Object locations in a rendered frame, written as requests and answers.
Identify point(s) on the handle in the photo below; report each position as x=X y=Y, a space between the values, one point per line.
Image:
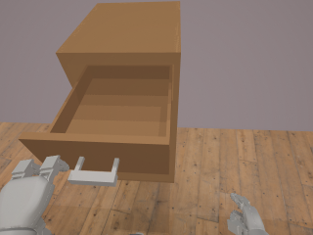
x=93 y=178

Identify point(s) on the drawer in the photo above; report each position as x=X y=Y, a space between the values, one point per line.
x=112 y=112

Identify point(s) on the robot right hand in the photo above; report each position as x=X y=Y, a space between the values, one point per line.
x=240 y=223

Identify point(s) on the robot left hand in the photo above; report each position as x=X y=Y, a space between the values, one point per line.
x=25 y=197

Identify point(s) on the cabinet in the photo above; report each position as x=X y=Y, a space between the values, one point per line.
x=130 y=33

